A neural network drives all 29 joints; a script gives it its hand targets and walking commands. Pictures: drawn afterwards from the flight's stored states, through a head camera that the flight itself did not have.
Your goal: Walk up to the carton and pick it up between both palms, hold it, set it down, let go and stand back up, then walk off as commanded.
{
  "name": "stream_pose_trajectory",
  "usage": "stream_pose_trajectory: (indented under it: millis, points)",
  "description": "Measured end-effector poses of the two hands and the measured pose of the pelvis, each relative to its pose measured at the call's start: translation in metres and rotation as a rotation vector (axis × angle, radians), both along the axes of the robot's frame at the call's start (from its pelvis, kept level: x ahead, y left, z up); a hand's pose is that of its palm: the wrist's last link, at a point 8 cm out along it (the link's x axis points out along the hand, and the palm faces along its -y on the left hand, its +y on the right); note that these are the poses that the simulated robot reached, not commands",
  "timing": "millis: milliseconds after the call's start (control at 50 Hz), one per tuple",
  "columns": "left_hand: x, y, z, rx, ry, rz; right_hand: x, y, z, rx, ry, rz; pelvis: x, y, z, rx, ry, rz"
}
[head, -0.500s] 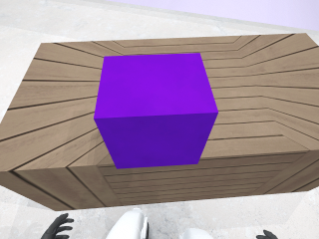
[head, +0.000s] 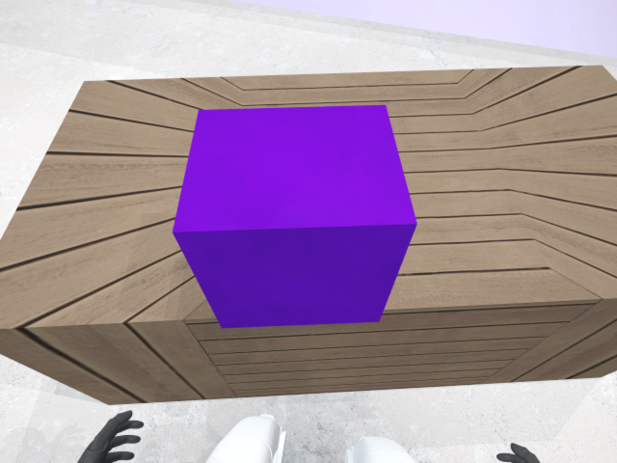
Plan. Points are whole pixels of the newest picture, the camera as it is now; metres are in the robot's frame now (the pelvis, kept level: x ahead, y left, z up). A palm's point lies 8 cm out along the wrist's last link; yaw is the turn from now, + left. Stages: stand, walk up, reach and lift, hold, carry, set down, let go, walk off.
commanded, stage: walk up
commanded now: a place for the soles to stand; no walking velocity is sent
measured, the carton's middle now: (297, 225) +0.43 +0.04 +0.00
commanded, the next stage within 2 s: none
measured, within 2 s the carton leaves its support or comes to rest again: neither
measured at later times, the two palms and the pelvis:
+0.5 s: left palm out of the picture +0.09 +0.30 -0.10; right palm out of the picture +0.09 -0.29 -0.10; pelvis +0.00 +0.01 +0.00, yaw +1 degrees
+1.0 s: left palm out of the picture +0.10 +0.30 -0.10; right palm out of the picture +0.08 -0.28 -0.10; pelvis +0.00 +0.01 +0.00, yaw +1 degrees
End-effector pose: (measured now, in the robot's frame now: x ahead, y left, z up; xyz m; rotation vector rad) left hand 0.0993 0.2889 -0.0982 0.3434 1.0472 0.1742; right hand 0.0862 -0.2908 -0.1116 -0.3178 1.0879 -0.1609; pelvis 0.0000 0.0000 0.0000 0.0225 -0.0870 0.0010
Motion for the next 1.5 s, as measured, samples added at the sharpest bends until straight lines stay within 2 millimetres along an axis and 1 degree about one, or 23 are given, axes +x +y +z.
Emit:
stream_pose_trajectory:
  millis: [80,140,220,280,340,420,500,580,660,740,840,900,980,1060,1140,1220,1300,1400,1500]
  points:
    - [-0.009,0.003,-0.002,-0.001,0.026,0.009,0.007,0.002,0.001,-0.005,-0.006,0.006,0.002,0.003,0.000,-0.002,0.005,0.003]
    - [-0.012,0.009,-0.007,-0.010,0.045,0.015,0.007,0.006,0.002,-0.013,0.001,0.006,0.004,0.008,-0.001,-0.010,0.007,0.004]
    - [-0.006,0.012,-0.007,-0.018,0.044,0.022,-0.001,0.009,0.006,-0.022,0.014,0.006,0.006,0.013,0.001,-0.016,-0.002,0.008]
    - [0.003,0.010,-0.004,-0.019,0.018,0.022,-0.008,0.006,0.008,-0.027,0.031,0.010,0.005,0.010,0.002,-0.017,-0.001,0.017]
    - [0.007,0.005,-0.004,-0.014,-0.001,0.014,-0.008,0.000,0.005,-0.024,0.028,0.012,0.002,0.004,0.000,-0.010,0.000,0.017]
    - [0.001,0.002,0.000,-0.012,-0.007,0.013,0.002,-0.001,0.006,-0.020,0.005,0.017,0.001,0.001,0.002,-0.006,0.001,0.019]
    - [-0.007,0.007,-0.004,-0.018,0.011,0.019,0.007,0.003,0.008,-0.025,-0.005,0.022,0.002,0.006,0.002,-0.012,0.002,0.021]
    - [-0.006,0.011,-0.007,-0.027,0.023,0.024,0.003,0.007,0.011,-0.034,0.003,0.020,0.001,0.011,0.002,-0.019,0.001,0.021]
    - [-0.001,0.009,-0.004,-0.026,0.009,0.021,-0.002,0.005,0.011,-0.034,0.010,0.018,0.000,0.009,0.003,-0.016,0.000,0.021]
    - [-0.001,0.006,-0.002,-0.023,-0.009,0.015,0.001,0.002,0.010,-0.029,0.001,0.021,-0.002,0.006,0.004,-0.012,0.000,0.022]
    - [-0.008,0.012,-0.005,-0.034,0.007,0.019,0.004,0.008,0.013,-0.037,-0.006,0.024,-0.003,0.012,0.003,-0.020,0.000,0.023]
    - [-0.007,0.015,-0.007,-0.040,0.015,0.022,0.000,0.011,0.015,-0.044,0.002,0.022,-0.003,0.016,0.004,-0.025,0.000,0.023]
    - [-0.002,0.013,-0.005,-0.039,0.004,0.020,-0.007,0.009,0.015,-0.044,0.013,0.019,-0.004,0.014,0.005,-0.022,-0.001,0.024]
    - [-0.003,0.009,-0.003,-0.034,-0.009,0.015,-0.004,0.006,0.014,-0.038,0.006,0.022,-0.006,0.010,0.005,-0.017,0.000,0.024]
    - [-0.008,0.012,-0.004,-0.041,-0.001,0.016,0.000,0.009,0.016,-0.041,-0.005,0.025,-0.007,0.013,0.005,-0.021,0.000,0.024]
    - [-0.008,0.015,-0.006,-0.046,0.009,0.021,-0.005,0.011,0.017,-0.047,0.004,0.023,-0.007,0.017,0.005,-0.026,-0.001,0.025]
    - [-0.005,0.013,-0.004,-0.042,0.003,0.021,-0.011,0.008,0.016,-0.044,0.016,0.019,-0.007,0.014,0.006,-0.022,-0.002,0.025]
    - [-0.008,0.008,-0.002,-0.037,-0.005,0.017,-0.006,0.005,0.015,-0.037,0.006,0.023,-0.008,0.009,0.006,-0.015,-0.001,0.026]
    - [-0.012,0.013,-0.005,-0.044,0.010,0.022,-0.005,0.009,0.016,-0.044,0.004,0.025,-0.008,0.014,0.006,-0.022,0.000,0.027]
